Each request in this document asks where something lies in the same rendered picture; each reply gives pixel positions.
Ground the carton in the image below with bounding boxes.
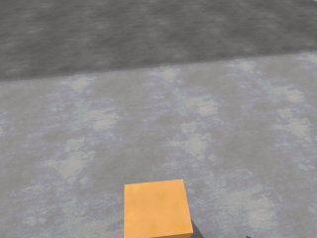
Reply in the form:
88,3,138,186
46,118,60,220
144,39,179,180
124,179,193,238

